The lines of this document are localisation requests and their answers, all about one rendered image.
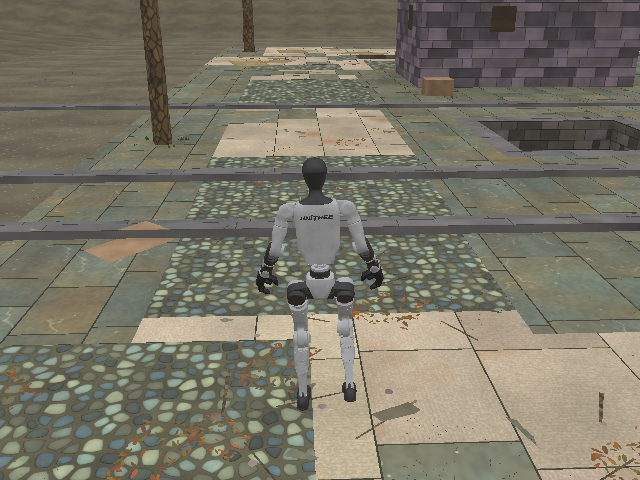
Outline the robot right upper arm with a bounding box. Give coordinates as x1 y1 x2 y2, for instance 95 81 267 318
337 200 369 254

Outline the robot torso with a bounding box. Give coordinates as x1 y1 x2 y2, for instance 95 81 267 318
294 195 341 300

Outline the right robot hand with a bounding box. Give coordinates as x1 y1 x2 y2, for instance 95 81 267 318
361 266 384 290

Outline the robot right forearm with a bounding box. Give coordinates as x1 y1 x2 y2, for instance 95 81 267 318
359 237 380 273

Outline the robot left forearm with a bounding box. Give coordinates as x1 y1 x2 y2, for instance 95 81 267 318
259 242 279 278

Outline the robot left upper arm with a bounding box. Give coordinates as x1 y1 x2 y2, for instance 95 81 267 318
269 202 296 257

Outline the robot right shin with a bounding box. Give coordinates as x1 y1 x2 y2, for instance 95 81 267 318
340 319 355 389

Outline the left robot hand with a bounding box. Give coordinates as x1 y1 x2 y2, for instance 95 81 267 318
256 271 278 294

